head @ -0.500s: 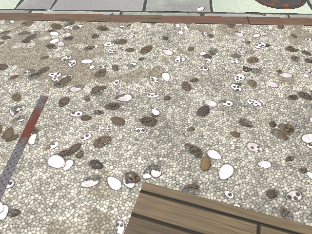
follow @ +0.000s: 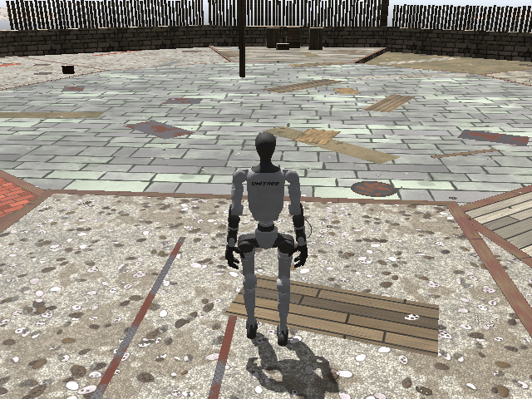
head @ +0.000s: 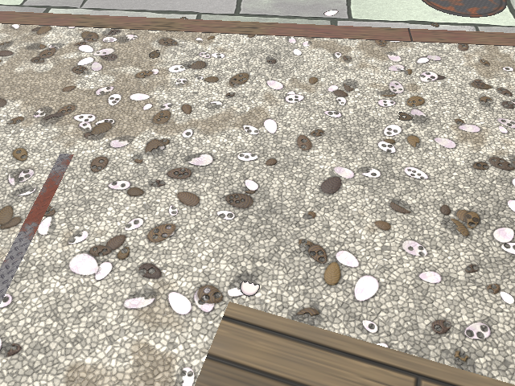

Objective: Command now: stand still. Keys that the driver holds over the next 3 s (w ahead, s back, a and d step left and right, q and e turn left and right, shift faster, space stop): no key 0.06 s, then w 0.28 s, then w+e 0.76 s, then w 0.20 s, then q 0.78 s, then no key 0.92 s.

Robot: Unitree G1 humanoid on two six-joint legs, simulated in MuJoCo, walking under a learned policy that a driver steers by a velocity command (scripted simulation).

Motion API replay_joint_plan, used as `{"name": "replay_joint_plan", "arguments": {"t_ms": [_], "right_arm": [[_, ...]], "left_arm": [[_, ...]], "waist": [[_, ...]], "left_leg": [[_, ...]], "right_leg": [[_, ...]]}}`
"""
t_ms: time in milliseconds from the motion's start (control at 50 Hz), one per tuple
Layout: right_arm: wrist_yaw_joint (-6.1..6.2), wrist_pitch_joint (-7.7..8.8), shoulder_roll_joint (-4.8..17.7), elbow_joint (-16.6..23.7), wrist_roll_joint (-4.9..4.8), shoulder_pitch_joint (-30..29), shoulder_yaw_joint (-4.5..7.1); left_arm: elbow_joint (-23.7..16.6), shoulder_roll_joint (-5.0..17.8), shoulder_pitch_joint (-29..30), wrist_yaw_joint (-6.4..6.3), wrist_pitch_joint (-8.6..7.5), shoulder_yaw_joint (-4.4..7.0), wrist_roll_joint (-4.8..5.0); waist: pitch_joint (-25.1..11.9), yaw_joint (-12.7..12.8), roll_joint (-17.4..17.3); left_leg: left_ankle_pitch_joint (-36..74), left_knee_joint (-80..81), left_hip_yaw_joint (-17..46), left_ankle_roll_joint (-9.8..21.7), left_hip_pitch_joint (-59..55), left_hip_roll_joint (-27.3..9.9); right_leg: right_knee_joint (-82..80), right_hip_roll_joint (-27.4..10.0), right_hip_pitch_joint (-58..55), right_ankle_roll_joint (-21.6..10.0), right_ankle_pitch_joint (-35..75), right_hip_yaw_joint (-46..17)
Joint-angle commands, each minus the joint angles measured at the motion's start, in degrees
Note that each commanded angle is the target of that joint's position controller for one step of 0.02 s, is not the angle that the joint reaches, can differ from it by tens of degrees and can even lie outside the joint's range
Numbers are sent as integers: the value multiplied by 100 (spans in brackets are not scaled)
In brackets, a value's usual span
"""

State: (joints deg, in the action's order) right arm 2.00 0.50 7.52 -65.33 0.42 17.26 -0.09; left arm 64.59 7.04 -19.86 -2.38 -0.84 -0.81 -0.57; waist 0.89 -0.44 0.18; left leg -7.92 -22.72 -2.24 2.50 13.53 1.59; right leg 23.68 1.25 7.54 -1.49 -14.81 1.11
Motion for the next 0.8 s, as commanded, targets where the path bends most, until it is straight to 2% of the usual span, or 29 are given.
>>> {"name": "replay_joint_plan", "arguments": {"t_ms": [20, 60, 80, 120, 140, 180, 200, 220, 240, 280, 320, 340, 360, 380, 400, 420, 440, 460, 480, 520, 580, 660, 700, 720, 760, 800], "right_arm": [[20, 18, 401, 10, 0, 373, 58], [23, 16, 384, -13, 0, 376, 57], [20, 11, 366, -36, 2, 415, 53], [6, -25, 496, 8, 11, 400, 119], [-15, -45, 531, 61, 31, 367, 148], [-73, -17, 375, 244, 59, 125, 138], [-111, 33, 229, 364, 86, -75, 117], [-150, 90, 170, 467, 158, -202, 107], [-181, 149, 308, 572, 181, -333, 147], [-247, 256, 423, 714, 148, -355, 206], [-275, 344, 342, 752, 77, -211, 223], [-274, 375, 259, 632, 41, 166, 232], [-249, 403, 301, 410, 14, 757, 285], [-183, 454, 584, 224, 55, 1508, 391], [-118, 465, 1250, 141, 86, 2270, 554], [-97, 379, 1193, 37, 99, 2344, 548], [-102, 369, 915, 267, 130, 1651, 458], [-117, 404, 823, 425, 108, 1166, 424], [-106, 448, 755, 512, 86, 899, 387], [-63, 530, 557, 478, 67, 915, 295], [-25, 585, 540, 330, 58, 1296, 238], [12, 610, 514, 338, 74, 1252, 167], [49, 619, 625, 295, 61, 1338, 169], [67, 628, 716, 270, 55, 1384, 182], [124, 638, 899, 255, 25, 1376, 231], [168, 585, 1088, 324, 36, 1212, 307]], "left_arm": [[-4, 368, -469, -18, -21, 49, 0], [16, 354, -487, -22, -21, 47, -1], [45, 343, -567, -19, -19, 47, -10], [17, 513, -626, -5, 17, 130, -31], [-39, 576, -627, 10, 40, 164, -45], [-56, 642, -865, 26, 38, 215, -33], [-5, 756, -1065, 20, 17, 273, -29], [12, 914, -1049, 12, -8, 351, -44], [-10, 940, -1016, 18, -37, 389, -53], [-55, 968, -896, 46, -115, 431, -87], [-100, 923, -677, 65, -175, 445, -48], [-148, 919, -495, 73, -189, 454, -16], [-193, 860, -408, 84, -204, 447, -11], [-303, 668, -246, 115, -272, 387, -25], [-580, 179, -135, 188, -343, 258, 27], [-686, 682, 81, 220, -330, 381, -142], [-725, 695, 266, 275, -323, 406, -176], [-692, 512, 221, 327, -338, 374, -126], [-656, 433, 159, 362, -333, 378, -104], [-627, 462, 105, 405, -247, 420, -138], [-842, 427, 535, 419, -144, 441, -102], [-1322, 301, 1604, 462, -125, 344, -66], [-1513, 280, 1992, 486, -112, 297, -54], [-1563, 344, 2031, 487, -104, 305, -61], [-1523, 536, 1709, 459, -99, 370, -82], [-1281, 775, 802, 419, -114, 490, -105]], "waist": [[395, -6, 9], [403, -5, 10], [297, 8, 6], [436, 36, 88], [625, 59, 151], [988, 214, 391], [1017, 321, 703], [1081, 329, 932], [1073, 337, 807], [993, 227, 644], [1032, 37, 621], [977, -170, 536], [860, -388, 332], [607, -715, -288], [167, -910, -1808], [389, -777, -1355], [746, -429, -509], [846, -223, -254], [821, -67, -194], [640, 26, -252], [526, 27, -376], [788, -42, -462], [852, -88, -509], [801, -58, -522], [504, 156, -601], [-16, 592, -758]], "left_leg": [[-75, 401, 756, 71, -303, -633], [-50, 394, 753, 69, -311, -634], [-451, 408, 735, 77, -340, -583], [-1796, 179, 617, 186, -53, -362], [-2453, 54, 586, 256, 250, -283], [-2580, -435, 451, 267, 950, -130], [-2006, -1011, 142, 196, 1298, 34], [-1382, -1559, -128, 163, 1525, -15], [-1295, -1871, -73, 174, 1703, -179], [-1543, -1939, 4, 202, 1785, -311], [-1399, -1236, -171, 225, 1043, -221], [-1100, -711, -343, 229, 210, -51], [-925, -304, -364, 205, -882, 115], [-1249, 209, 449, 265, -2031, -442], [-2921, 1322, 2814, 674, -2827, -1930], [-3036, 1522, 3589, 960, -2273, -2478], [-2899, 1499, 3080, 882, -1706, -2335], [-2338, 1592, 2490, 749, -1329, -2121], [-1779, 1684, 1944, 611, -1185, -1918], [-358, 1599, 1040, 415, -1321, -1604], [1573, 1357, 218, 287, -1600, -1469], [2397, 1382, -509, 223, -1179, -1243], [2870, 1337, -741, 214, -1130, -1282], [3474, 1178, -839, 205, -1228, -1341], [5090, 500, -1036, 154, -1527, -1449], [6010, -828, -1111, 175, -1672, -1599]], "right_leg": [[-599, -612, 682, -191, 163, -611], [-598, -611, 666, -191, 186, -609], [-642, -565, 629, -205, -236, -597], [-582, -434, 790, -349, -1630, -630], [-630, -467, 931, -465, -2336, -771], [-971, -816, 823, -722, -3045, -1378], [-1352, -1198, 494, -901, -3191, -1916], [-1621, -1653, 314, -1106, -3106, -2359], [-1740, -1847, 252, -1221, -2854, -2514], [-1652, -1838, 83, -1225, -2376, -2318], [-1364, -1548, 430, -1057, -1883, -1786], [-1094, -1317, 865, -948, -1675, -1438], [-614, -1043, 1473, -848, -1368, -1202], [512, -637, 2235, -664, -839, -715], [2544, 157, 3263, -375, -1187, 233], [3738, 31, 3606, -461, -1567, -19], [4150, -295, 3634, -539, -1035, -346], [4141, -419, 3462, -526, -521, -467], [4037, -502, 3296, -489, -177, -471], [4017, -475, 3220, -403, 225, -296], [3990, -398, 3567, -344, 552, -42], [2589, -266, 3294, -309, 1140, 434], [1762, -142, 2835, -378, 1230, 771], [1535, -46, 2570, -460, 1190, 906], [1391, 224, 1975, -699, 993, 1098], [1364, 452, 1109, -1026, 567, 1060]]}}
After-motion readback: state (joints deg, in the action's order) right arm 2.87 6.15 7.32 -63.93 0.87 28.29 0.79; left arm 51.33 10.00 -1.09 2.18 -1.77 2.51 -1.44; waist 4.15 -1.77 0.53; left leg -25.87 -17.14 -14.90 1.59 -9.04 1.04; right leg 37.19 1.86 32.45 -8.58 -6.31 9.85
